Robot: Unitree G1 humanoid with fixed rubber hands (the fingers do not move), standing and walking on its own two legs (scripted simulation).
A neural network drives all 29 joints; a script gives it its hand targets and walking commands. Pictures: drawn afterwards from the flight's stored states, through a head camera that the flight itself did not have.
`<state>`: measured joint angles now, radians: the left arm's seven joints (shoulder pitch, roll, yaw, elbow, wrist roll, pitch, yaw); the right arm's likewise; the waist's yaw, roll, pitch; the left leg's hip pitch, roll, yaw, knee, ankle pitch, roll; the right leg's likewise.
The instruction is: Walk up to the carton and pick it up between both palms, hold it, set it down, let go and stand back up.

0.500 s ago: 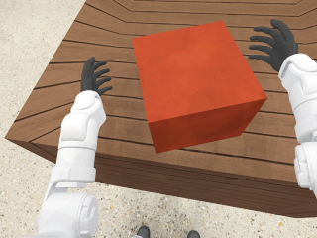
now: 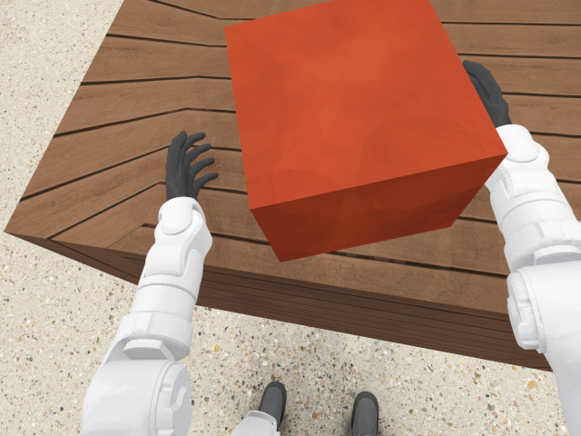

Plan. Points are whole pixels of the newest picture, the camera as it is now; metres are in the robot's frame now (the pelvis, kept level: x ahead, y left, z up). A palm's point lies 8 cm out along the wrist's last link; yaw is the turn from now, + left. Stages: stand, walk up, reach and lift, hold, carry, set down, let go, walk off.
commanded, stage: reach and lift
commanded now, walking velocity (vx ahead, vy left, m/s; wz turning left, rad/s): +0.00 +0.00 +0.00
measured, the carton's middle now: (343, 132) +0.51 +0.05 +0.03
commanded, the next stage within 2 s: none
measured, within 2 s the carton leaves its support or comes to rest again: neither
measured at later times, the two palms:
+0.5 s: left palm (220, 186) +0.41 +0.20 +0.02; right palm (476, 132) +0.54 -0.12 +0.02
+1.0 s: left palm (217, 188) +0.41 +0.20 +0.02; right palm (470, 133) +0.54 -0.11 +0.02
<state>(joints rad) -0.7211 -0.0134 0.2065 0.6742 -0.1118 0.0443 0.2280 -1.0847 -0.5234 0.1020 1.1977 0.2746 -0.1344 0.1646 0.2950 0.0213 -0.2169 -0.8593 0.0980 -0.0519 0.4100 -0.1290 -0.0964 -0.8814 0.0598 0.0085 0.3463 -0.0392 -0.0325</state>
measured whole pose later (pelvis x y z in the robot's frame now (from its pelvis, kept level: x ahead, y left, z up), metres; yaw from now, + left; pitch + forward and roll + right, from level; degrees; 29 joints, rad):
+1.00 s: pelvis +0.01 +0.01 +0.00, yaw -1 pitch +34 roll -1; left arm -0.75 -0.20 0.40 0.74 0.09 -0.14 0.21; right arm -1.08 -0.39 -0.12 1.27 -0.03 -0.25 0.16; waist 0.26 0.02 -0.24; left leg -0.87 0.09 -0.01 0.41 -0.14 -0.08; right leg -0.89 0.05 0.03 0.34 -0.04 -0.02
